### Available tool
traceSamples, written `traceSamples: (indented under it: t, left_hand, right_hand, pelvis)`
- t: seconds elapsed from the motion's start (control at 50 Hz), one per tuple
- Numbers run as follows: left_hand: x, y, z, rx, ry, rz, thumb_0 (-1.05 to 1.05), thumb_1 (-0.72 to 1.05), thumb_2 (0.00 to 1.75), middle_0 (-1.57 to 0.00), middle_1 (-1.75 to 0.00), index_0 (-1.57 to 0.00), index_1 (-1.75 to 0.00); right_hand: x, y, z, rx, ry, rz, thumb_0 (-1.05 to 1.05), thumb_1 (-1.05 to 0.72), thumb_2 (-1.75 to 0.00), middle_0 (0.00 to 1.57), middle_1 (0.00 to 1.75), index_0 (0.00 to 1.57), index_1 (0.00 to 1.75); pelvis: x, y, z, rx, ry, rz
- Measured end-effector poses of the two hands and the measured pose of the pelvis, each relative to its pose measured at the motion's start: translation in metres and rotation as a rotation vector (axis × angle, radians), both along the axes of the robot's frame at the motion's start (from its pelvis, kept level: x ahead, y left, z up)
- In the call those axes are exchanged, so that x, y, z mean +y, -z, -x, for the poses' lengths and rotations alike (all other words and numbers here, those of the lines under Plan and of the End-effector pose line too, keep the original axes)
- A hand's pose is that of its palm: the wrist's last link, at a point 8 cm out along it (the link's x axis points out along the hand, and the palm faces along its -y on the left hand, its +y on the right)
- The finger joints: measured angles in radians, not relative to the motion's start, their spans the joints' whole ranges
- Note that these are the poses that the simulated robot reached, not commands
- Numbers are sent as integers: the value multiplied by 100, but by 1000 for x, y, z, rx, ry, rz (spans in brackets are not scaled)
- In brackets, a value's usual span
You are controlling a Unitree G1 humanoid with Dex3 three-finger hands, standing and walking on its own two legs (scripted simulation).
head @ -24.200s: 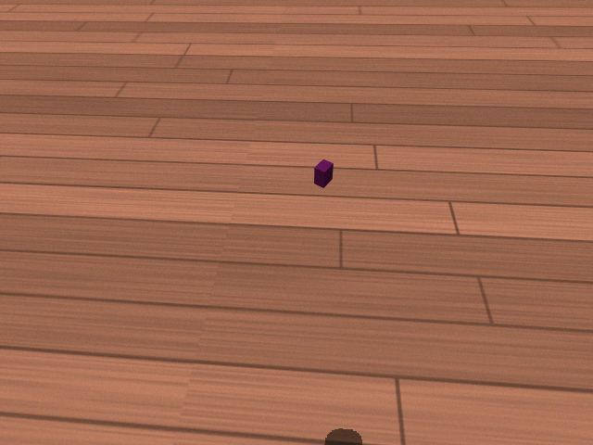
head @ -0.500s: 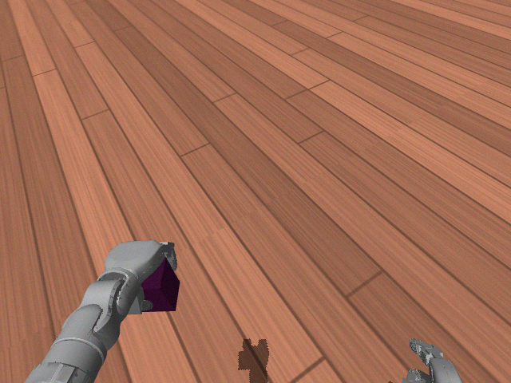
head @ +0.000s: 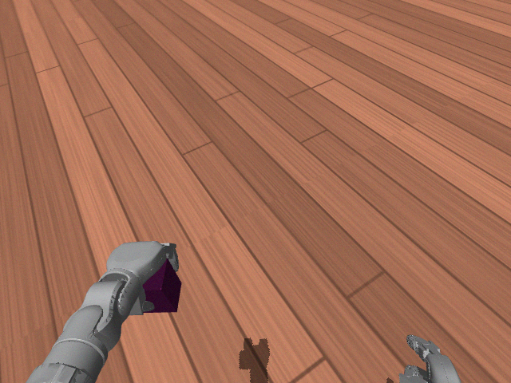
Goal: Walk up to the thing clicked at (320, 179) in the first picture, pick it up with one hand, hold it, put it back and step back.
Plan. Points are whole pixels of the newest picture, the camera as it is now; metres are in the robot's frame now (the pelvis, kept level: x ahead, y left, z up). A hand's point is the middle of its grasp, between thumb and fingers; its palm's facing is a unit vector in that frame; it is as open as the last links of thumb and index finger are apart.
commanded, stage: hold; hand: left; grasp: from above
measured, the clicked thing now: (151, 286) +0.30 +0.22 -0.07
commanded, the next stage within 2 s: crouch in 0.10 s
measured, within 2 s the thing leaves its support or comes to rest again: neither
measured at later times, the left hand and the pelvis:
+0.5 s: hand (151, 293) +0.29 +0.23 -0.08, palm faces -0.45 -0.02 -0.89, open 9.7 cm; pelvis +0.00 +0.00 -0.01, yaw +1 degrees
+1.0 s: hand (180, 311) +0.34 +0.24 -0.32, palm faces -0.41 +0.05 -0.91, open 9.7 cm; pelvis -0.06 +0.01 -0.20, yaw +0 degrees
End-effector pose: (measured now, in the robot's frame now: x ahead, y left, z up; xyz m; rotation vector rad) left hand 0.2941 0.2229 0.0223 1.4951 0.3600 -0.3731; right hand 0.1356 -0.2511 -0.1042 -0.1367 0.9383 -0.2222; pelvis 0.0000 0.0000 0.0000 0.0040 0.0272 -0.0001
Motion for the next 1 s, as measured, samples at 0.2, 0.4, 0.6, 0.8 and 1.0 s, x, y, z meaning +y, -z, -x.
traceSamples:
  t: [0.2,0.4,0.6,0.8,1.0]
  left_hand:
    - [3,-3,-5,-6,-8,-1,-2,-15,99,-57,-94,-63,-87]
    - [2,13,-2,-4,2,0,-2,-12,95,-56,-94,-61,-88]
    - [6,79,-7,-8,7,-54,-2,-11,93,-55,-94,-60,-88]
    - [8,182,-26,-45,29,-83,-2,-11,93,-56,-95,-61,-87]
    - [12,280,-49,-43,1,-96,-2,-11,94,-57,-97,-62,-87]
  right_hand:
    - [-2,1,3,16,15,-1,1,-92,-90,20,30,20,30]
    - [-1,3,3,30,9,3,1,-91,-90,20,30,20,30]
    - [-13,33,26,119,-22,52,1,-90,-90,20,30,20,30]
    - [-31,109,92,254,16,127,1,-91,-90,20,30,20,30]
    - [-21,203,152,377,47,126,1,-91,-90,20,30,20,30]
  pelvis:
    - [1,-1,-4,3,1,1]
    - [1,1,-4,21,-3,1]
    - [-1,32,11,157,-26,12]
    - [5,112,39,357,-24,36]
    - [10,198,63,506,-20,49]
